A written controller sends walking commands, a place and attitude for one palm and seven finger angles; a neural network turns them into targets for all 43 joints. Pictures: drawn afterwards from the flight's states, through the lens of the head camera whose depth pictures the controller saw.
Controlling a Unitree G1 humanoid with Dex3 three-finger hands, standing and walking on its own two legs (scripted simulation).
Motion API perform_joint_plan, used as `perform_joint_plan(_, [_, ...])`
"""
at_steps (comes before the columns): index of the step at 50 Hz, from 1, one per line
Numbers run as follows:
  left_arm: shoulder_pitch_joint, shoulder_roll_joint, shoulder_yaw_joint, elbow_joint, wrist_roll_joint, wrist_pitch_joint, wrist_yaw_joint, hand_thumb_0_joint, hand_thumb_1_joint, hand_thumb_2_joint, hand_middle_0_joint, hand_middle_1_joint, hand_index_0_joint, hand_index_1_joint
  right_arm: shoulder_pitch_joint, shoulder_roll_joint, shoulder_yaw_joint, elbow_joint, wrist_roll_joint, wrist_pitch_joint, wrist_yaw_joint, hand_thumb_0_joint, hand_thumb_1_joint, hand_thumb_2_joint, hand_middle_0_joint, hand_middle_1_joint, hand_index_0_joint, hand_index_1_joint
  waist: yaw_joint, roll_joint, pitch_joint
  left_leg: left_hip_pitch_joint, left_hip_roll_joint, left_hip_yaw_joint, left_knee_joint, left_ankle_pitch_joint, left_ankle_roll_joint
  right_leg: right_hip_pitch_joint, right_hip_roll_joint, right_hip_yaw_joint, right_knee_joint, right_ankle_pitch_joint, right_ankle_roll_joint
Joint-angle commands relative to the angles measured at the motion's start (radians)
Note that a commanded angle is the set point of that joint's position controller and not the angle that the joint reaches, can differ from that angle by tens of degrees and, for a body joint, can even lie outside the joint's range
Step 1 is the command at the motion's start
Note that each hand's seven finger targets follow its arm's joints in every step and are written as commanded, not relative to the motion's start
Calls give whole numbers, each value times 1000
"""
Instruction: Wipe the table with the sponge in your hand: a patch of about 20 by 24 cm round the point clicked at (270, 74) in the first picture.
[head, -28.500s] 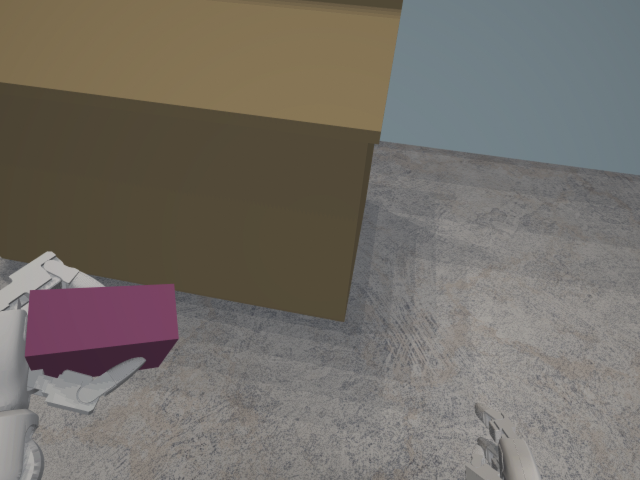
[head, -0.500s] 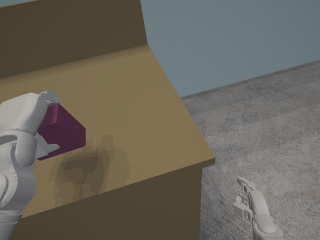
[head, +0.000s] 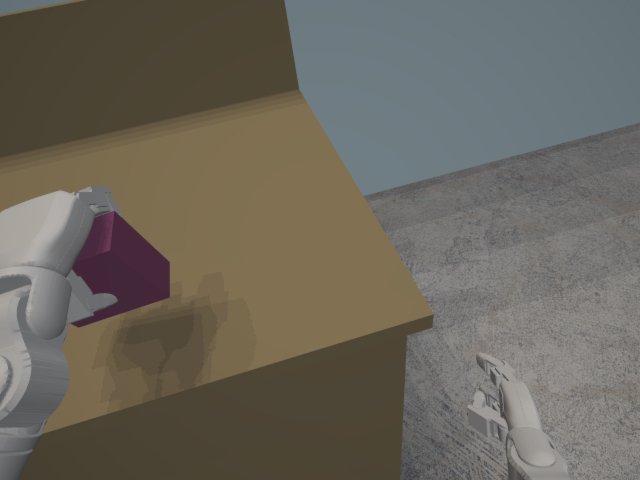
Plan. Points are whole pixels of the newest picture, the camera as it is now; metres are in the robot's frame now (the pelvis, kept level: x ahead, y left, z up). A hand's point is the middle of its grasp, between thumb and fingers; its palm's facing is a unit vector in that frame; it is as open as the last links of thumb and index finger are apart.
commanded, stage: move the sponge above the wiping area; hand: left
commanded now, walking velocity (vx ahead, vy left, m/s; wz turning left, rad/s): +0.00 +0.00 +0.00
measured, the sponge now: (105, 280) +0.25 +0.29 +0.17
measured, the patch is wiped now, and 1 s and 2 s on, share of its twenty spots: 0.00 0.00 0.00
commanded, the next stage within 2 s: lower the sponge onto the table in 0.38 s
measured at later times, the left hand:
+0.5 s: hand (113, 250) +0.27 +0.27 +0.21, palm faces +0.21 -0.08 -0.97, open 9.4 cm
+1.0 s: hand (116, 256) +0.27 +0.27 +0.20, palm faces +0.17 -0.06 -0.98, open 9.4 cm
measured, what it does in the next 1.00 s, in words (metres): stands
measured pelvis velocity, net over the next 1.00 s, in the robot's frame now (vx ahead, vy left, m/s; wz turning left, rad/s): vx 0.01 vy -0.01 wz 0.00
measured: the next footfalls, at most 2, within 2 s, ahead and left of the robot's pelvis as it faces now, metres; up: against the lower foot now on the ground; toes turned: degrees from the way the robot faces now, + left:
none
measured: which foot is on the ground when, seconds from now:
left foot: down 0.00-1.00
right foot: down 0.00-1.00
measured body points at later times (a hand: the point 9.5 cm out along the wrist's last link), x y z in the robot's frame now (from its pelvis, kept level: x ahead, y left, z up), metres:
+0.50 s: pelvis +0.00 +0.00 +0.00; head -0.01 -0.06 +0.45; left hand +0.25 +0.27 +0.26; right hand +0.27 -0.19 -0.08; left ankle +0.04 +0.11 -0.74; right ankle +0.02 -0.09 -0.74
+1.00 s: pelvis +0.01 -0.01 +0.00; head +0.00 -0.07 +0.44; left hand +0.25 +0.27 +0.25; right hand +0.28 -0.20 -0.08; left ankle +0.04 +0.11 -0.74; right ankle +0.02 -0.09 -0.74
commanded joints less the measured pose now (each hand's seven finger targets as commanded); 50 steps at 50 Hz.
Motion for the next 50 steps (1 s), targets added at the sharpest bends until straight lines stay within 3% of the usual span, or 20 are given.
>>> perform_joint_plan(1, [-343,261,134,-145,60,-17,47,0,100,1300,-1200,-1600,-1200,-1600,-231,-76,-26,-175,-8,-72,-20,0,-900,-900,200,300,200,300,-3,-79,-188,48,-4,-84,-50,62,9,31,-39,128,-108,30,-14])
perform_joint_plan(4, [-398,269,121,-185,81,-38,55,0,100,1300,-1200,-1600,-1200,-1600,-237,-69,-30,-175,-13,-78,-25,0,-900,-900,200,300,200,300,6,-58,-214,77,-14,-89,-55,77,11,46,-40,132,-112,35,-15])
perform_joint_plan(5, [-442,291,134,-205,92,-32,61,0,100,1300,-1200,-1600,-1200,-1600,-286,-60,-17,-183,-4,-92,-27,0,-900,-900,200,300,200,300,16,-9,-220,84,-16,-96,-57,69,10,38,-27,170,-112,8,-35])
perform_joint_plan(8, [-456,265,114,-93,95,-32,68,0,100,1300,-1200,-1600,-1200,-1600,-233,-70,-28,-149,-13,-87,-28,0,-900,-900,200,300,200,300,6,-68,-183,67,-12,-95,-72,61,5,34,-32,127,-124,9,-20])
perform_joint_plan(10, [-479,260,113,-93,91,-21,66,0,100,1300,-1200,-1600,-1200,-1600,-283,-58,-13,-163,-2,-93,-26,0,-900,-900,200,300,200,300,18,-35,-185,65,-14,-99,-80,45,4,30,-25,161,-124,-13,-37])
perform_joint_plan(11, [-481,256,112,-62,83,-24,68,0,100,1300,-1200,-1600,-1200,-1600,-240,-71,-25,-146,-12,-86,-26,0,-900,-900,200,300,200,300,9,-67,-201,54,-7,-92,-77,52,2,51,-35,122,-116,10,-26])
perform_joint_plan(15, [-395,257,130,-47,80,-2,49,0,100,1300,-1200,-1600,-1200,-1600,-273,-67,-14,-166,-2,-76,-13,0,-900,-900,200,300,200,300,24,-58,-198,41,-7,-89,-73,75,1,51,-27,152,-111,36,-34])
perform_joint_plan(16, [-382,220,101,-67,71,-5,43,0,100,1300,-1200,-1600,-1200,-1600,-248,-71,-19,-167,-6,-68,-6,0,-900,-900,200,300,200,300,15,-68,-217,36,-2,-86,-70,101,0,74,-35,110,-96,83,-25])
perform_joint_plan(19, [-294,212,110,-138,57,1,32,0,100,1300,-1200,-1600,-1200,-1600,-243,-67,-24,-189,-7,-55,2,0,-900,-900,200,300,200,300,19,-92,-232,48,-3,-76,-53,141,6,84,-38,105,-87,144,-12])
perform_joint_plan(23, [-342,244,126,-126,70,-2,43,0,100,1300,-1200,-1600,-1200,-1600,-229,-74,-23,-182,-6,-53,-4,0,-900,-900,200,300,200,300,7,-112,-202,45,-5,-77,-55,100,10,47,-31,111,-103,79,-10])
perform_joint_plan(25, [-403,256,128,-188,79,-6,55,0,100,1300,-1200,-1600,-1200,-1600,-271,-63,-13,-195,-1,-66,-6,0,-900,-900,200,300,200,300,16,-26,-228,64,-9,-87,-61,104,8,53,-23,142,-98,68,-29])
perform_joint_plan(29, [-420,265,128,-101,86,-9,72,0,100,1300,-1200,-1600,-1200,-1600,-220,-74,-28,-168,-10,-63,-14,0,-900,-900,200,300,200,300,7,-97,-207,64,-14,-78,-48,113,9,51,-32,133,-111,80,-17])
perform_joint_plan(30, [-444,271,130,-94,89,-2,72,0,100,1300,-1200,-1600,-1200,-1600,-256,-70,-18,-173,-2,-72,-15,0,-900,-900,200,300,200,300,13,-58,-204,63,-15,-84,-52,97,8,41,-26,168,-118,49,-34])
perform_joint_plan(31, [-446,259,121,-83,87,-7,73,0,100,1300,-1200,-1600,-1200,-1600,-225,-75,-26,-161,-7,-69,-15,0,-900,-900,200,300,200,300,5,-74,-216,64,-12,-80,-50,113,7,55,-32,135,-110,73,-25])
perform_joint_plan(35, [-414,241,111,-100,80,1,56,0,100,1300,-1200,-1600,-1200,-1600,-267,-63,-17,-179,2,-76,-12,0,-900,-900,200,300,200,300,14,-56,-221,70,-15,-82,-47,133,10,57,-27,158,-105,106,-30])
perform_joint_plan(38, [-361,236,109,-100,75,0,41,0,100,1300,-1200,-1600,-1200,-1600,-227,-74,-28,-175,-5,-64,-6,0,-900,-900,200,300,200,300,8,-97,-225,59,-13,-74,-38,158,10,77,-38,122,-95,158,-13])
perform_joint_plan(40, [-354,233,113,-121,76,6,39,0,100,1300,-1200,-1600,-1200,-1600,-262,-64,-17,-186,2,-68,-5,0,-900,-900,200,300,200,300,13,-61,-225,65,-14,-78,-38,158,11,66,-28,151,-93,150,-27])
perform_joint_plan(44, [-289,254,139,-113,71,5,37,0,100,1300,-1200,-1600,-1200,-1600,-218,-75,-26,-185,-8,-48,0,0,-900,-900,200,300,200,300,10,-125,-215,39,-11,-68,-25,173,12,82,-41,130,-83,198,-8])
perform_joint_plan(49, [-285,258,148,-159,72,-5,49,0,100,1300,-1200,-1600,-1200,-1600,-221,-72,-29,-188,-8,-49,1,0,-900,-900,200,300,200,300,11,-80,-230,57,-14,-69,-25,180,12,82,-39,121,-82,191,-8])
perform_joint_plan(50, [-300,265,152,-154,80,0,51,0,100,1300,-1200,-1600,-1200,-1600,-256,-66,-20,-194,-1,-61,-1,0,-900,-900,200,300,200,300,17,-59,-220,57,-18,-76,-25,165,13,64,-26,158,-88,162,-24])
